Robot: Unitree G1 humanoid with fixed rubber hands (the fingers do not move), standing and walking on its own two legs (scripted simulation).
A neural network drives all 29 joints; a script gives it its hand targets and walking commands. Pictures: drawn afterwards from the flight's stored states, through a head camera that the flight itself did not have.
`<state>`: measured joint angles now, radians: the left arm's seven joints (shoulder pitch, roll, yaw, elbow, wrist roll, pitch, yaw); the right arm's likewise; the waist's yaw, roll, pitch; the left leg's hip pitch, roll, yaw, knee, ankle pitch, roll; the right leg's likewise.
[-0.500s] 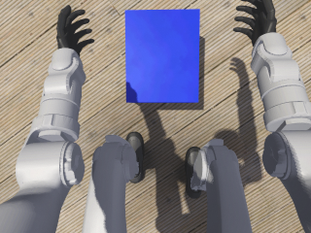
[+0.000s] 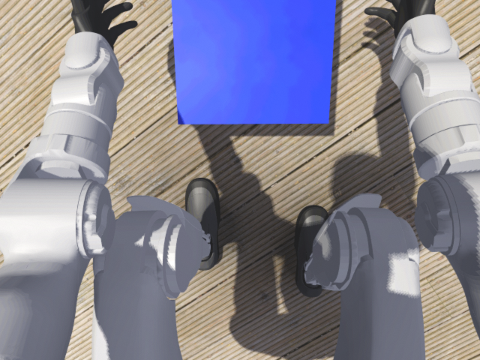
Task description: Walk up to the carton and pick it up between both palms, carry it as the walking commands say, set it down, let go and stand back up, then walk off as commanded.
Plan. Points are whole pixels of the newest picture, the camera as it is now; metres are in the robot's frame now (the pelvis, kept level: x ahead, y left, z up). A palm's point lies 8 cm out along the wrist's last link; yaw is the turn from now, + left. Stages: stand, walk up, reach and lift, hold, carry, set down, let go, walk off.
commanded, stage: reach and lift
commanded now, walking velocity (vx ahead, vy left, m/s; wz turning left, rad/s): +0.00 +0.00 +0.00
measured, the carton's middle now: (253, 37) +0.54 +0.02 -0.30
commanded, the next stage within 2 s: none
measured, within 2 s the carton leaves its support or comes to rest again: leaves its support in 1.76 s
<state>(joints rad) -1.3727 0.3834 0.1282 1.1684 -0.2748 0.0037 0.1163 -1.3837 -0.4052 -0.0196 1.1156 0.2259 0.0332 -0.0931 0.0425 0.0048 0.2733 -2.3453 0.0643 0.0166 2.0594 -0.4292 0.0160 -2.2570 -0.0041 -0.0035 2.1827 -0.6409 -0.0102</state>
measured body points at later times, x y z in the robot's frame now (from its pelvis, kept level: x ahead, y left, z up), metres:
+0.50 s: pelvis +0.00 +0.00 -0.03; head +0.37 -0.01 +0.20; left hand +0.54 +0.23 -0.22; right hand +0.55 -0.17 -0.24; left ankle +0.14 +0.12 -0.35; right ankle +0.09 -0.11 -0.35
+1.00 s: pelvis -0.01 +0.00 -0.02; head +0.38 -0.01 +0.20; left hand +0.55 +0.18 -0.23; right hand +0.55 -0.14 -0.23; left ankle +0.14 +0.12 -0.35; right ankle +0.09 -0.12 -0.35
